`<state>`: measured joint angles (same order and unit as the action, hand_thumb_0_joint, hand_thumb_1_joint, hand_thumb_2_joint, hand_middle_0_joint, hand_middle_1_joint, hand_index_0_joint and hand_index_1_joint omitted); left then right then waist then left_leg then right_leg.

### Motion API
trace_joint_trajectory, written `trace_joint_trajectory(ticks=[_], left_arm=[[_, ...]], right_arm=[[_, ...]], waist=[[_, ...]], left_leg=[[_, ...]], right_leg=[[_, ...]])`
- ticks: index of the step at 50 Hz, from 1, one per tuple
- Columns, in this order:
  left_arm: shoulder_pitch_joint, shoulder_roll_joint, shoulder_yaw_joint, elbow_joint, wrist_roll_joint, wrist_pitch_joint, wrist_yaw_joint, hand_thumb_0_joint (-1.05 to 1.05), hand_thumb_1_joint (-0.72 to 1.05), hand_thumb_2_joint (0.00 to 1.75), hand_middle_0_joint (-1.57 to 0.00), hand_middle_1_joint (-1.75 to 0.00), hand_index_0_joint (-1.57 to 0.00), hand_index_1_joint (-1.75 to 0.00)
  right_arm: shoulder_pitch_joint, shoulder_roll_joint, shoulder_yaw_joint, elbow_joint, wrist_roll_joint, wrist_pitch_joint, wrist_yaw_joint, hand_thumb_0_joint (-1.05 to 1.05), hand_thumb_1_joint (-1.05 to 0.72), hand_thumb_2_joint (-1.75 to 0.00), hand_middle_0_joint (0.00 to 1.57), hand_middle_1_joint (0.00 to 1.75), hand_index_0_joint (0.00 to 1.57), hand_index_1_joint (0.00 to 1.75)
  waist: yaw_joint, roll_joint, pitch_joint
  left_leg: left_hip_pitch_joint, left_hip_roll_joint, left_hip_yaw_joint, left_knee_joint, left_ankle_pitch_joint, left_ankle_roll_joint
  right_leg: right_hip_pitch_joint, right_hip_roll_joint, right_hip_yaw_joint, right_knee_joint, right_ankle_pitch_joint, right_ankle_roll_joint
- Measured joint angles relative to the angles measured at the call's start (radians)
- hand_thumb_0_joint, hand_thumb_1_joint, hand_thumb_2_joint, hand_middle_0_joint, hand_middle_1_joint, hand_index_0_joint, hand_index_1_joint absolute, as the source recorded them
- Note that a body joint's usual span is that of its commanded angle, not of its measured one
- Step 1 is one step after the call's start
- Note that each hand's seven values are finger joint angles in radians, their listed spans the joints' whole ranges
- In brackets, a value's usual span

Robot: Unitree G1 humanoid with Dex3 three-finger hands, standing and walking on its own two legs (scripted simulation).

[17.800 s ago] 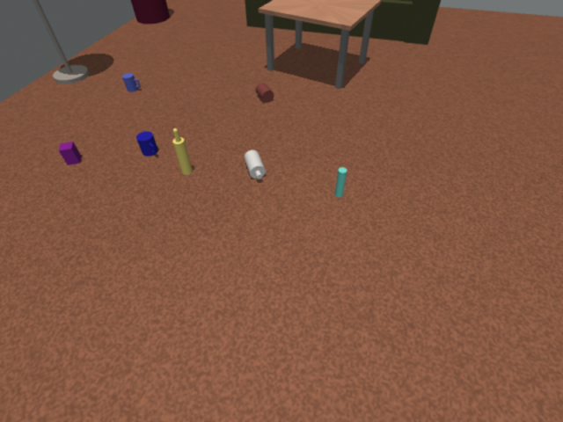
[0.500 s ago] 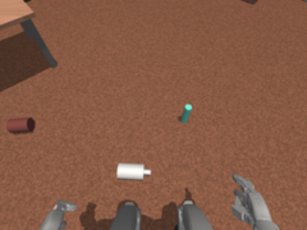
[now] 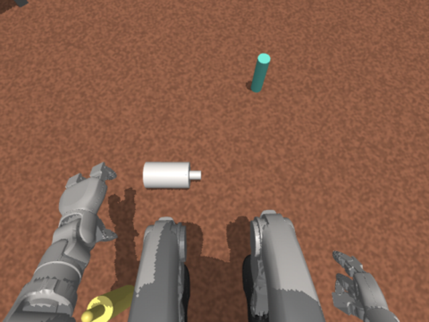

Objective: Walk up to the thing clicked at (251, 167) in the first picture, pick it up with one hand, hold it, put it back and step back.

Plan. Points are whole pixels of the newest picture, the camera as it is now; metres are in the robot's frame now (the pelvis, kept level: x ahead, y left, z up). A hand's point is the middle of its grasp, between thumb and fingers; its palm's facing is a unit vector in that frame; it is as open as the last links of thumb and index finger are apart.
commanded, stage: rise first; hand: left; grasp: from above
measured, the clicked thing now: (173, 174) +0.49 +0.13 -0.42
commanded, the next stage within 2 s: none
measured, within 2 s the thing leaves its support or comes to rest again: neither
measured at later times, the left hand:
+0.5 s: hand (126, 192) +0.40 +0.23 -0.25, palm faces -0.47 -0.07 -0.88, open 14.1 cm
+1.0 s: hand (134, 184) +0.43 +0.22 -0.28, palm faces -0.47 +0.00 -0.88, open 14.0 cm
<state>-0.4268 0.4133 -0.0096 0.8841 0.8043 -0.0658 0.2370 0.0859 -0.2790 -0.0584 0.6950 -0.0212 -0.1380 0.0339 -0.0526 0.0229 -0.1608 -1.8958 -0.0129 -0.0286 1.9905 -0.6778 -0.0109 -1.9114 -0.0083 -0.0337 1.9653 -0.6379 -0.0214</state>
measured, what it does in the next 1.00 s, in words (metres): lowers itself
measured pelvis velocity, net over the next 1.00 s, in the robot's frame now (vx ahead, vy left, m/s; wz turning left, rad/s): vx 0.00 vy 0.01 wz -0.05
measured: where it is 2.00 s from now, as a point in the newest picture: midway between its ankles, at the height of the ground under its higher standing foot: (217, 310)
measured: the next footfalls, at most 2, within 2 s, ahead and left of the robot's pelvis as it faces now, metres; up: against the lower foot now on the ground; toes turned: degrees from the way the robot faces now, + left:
none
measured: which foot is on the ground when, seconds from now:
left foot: down 0.00-1.00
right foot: down 0.00-1.00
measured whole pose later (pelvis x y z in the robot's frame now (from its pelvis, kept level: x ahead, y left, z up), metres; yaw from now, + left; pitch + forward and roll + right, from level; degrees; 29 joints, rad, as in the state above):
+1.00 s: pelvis +0.00 +0.01 -0.10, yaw -3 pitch +36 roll -4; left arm -0.83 0.53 0.00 1.40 1.27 -0.22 0.49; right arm 0.13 -0.25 -0.01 0.78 -0.14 -0.07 0.11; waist -0.19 0.00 -0.12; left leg -2.22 -0.02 -0.06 2.32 -0.72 0.01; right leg -2.21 -0.01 -0.06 2.25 -0.66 -0.01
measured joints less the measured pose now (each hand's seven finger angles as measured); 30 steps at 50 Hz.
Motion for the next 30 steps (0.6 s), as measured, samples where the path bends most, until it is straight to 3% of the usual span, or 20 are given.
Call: trace_joint_trajectory(ticks=[4, 11, 21, 25, 30], left_arm=[[-0.096, 0.024, -0.003, 0.111, 0.045, -0.030, 0.005, 0.00, -0.47, 0.97, -0.11, -1.03, -0.11, -1.02], [-0.186, 0.054, -0.016, 0.266, 0.160, -0.088, 0.030, 0.00, -0.47, 1.00, -0.08, -1.03, -0.09, -1.02], [-0.271, 0.065, -0.018, 0.386, 0.334, -0.128, 0.168, 0.00, -0.51, 1.02, -0.07, -1.01, -0.08, -1.00], [-0.311, 0.066, -0.009, 0.426, 0.363, -0.106, 0.215, 0.00, -0.52, 1.02, -0.07, -1.00, -0.08, -0.99], [-0.356, 0.066, -0.006, 0.466, 0.367, -0.079, 0.227, 0.00, -0.52, 1.01, -0.07, -1.00, -0.08, -0.99]], right_arm=[[0.031, 0.015, 0.003, 0.026, -0.010, 0.013, 0.002, 0.01, -0.89, -0.90, 0.20, 0.30, 0.20, 0.30], [0.078, 0.019, 0.015, 0.047, -0.018, 0.032, 0.014, 0.01, -0.87, -0.89, 0.20, 0.30, 0.20, 0.30], [0.072, 0.010, 0.029, 0.079, -0.053, 0.040, 0.037, 0.01, -0.88, -0.90, 0.20, 0.30, 0.20, 0.30], [0.053, 0.017, 0.028, 0.081, -0.070, 0.041, 0.047, 0.01, -0.90, -0.90, 0.20, 0.30, 0.20, 0.30], [0.032, 0.032, 0.032, 0.082, -0.087, 0.043, 0.058, 0.01, -0.91, -0.90, 0.20, 0.30, 0.20, 0.30]], waist=[[-0.021, 0.003, 0.002], [-0.070, 0.000, -0.003], [-0.108, -0.013, -0.004], [-0.117, -0.010, 0.003], [-0.121, -0.004, 0.020]], left_leg=[[-0.054, 0.001, -0.005, 0.050, 0.009, 0.003], [-0.131, -0.004, -0.015, 0.122, 0.011, 0.009], [-0.235, -0.013, -0.018, 0.209, -0.004, 0.020], [-0.265, -0.014, -0.016, 0.238, -0.010, 0.024], [-0.285, -0.011, -0.015, 0.261, -0.016, 0.025]], right_leg=[[-0.051, 0.001, -0.006, 0.043, 0.014, 0.000], [-0.115, -0.003, -0.016, 0.099, 0.018, 0.007], [-0.203, -0.012, -0.019, 0.173, 0.000, 0.019], [-0.232, -0.012, -0.018, 0.201, -0.005, 0.022], [-0.255, -0.009, -0.017, 0.224, -0.007, 0.022]])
